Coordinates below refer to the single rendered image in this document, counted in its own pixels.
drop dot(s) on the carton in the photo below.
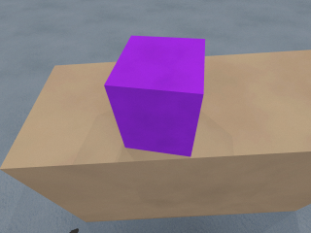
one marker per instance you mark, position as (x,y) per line
(156,90)

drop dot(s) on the pedestal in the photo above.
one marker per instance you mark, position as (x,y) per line
(251,152)

